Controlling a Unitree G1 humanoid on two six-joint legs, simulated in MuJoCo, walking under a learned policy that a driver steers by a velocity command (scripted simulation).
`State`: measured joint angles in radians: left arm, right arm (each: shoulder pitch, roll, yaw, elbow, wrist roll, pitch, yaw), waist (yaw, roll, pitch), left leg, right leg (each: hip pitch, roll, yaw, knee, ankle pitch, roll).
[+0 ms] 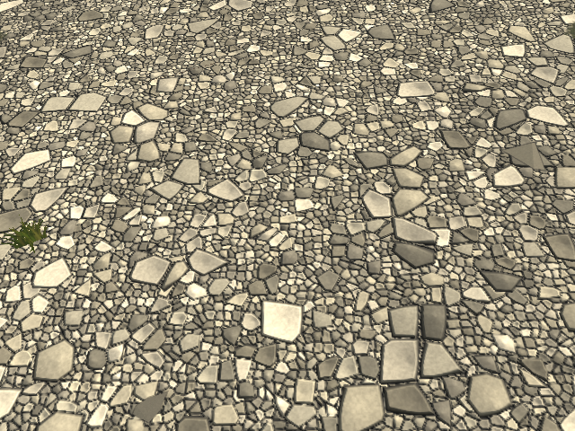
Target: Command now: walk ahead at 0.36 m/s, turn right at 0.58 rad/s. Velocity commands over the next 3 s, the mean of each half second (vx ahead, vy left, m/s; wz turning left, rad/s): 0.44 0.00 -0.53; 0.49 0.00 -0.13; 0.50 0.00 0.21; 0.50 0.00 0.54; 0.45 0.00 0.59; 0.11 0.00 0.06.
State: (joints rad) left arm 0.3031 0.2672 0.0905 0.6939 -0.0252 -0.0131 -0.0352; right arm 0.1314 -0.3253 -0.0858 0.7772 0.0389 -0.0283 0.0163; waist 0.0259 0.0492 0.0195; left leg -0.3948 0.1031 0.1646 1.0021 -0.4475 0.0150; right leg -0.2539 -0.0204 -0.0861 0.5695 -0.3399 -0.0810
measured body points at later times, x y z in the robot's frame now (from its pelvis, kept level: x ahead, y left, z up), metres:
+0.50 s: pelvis +0.28 +0.02 -0.01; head +0.32 +0.02 +0.44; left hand +0.43 +0.27 -0.12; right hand +0.37 -0.28 -0.10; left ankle +0.38 +0.11 -0.73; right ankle +0.10 -0.08 -0.63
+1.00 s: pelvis +0.54 -0.11 +0.00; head +0.56 -0.13 +0.45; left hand +0.78 +0.08 -0.08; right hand +0.51 -0.40 -0.13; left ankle +0.47 +0.07 -0.64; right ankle +0.56 -0.22 -0.73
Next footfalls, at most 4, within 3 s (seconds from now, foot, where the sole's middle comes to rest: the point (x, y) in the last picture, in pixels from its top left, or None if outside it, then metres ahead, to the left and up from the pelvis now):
0.38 left None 0.42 0.10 -0.77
0.88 right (431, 381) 0.60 -0.23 -0.77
1.42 left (360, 255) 0.97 -0.09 -0.77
1.92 right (423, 181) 1.24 -0.30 -0.77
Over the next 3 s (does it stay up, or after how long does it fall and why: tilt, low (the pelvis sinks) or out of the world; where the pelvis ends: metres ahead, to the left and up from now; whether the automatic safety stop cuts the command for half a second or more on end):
stays up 1.48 -0.07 0.00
